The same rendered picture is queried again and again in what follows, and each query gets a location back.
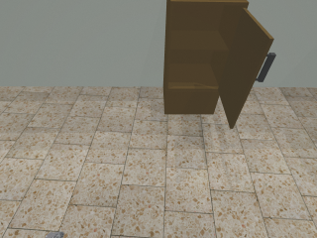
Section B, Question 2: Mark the cupboard door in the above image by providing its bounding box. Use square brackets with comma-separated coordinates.
[218, 8, 274, 129]

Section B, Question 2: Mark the handle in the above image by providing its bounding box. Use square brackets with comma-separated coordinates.
[256, 53, 276, 82]

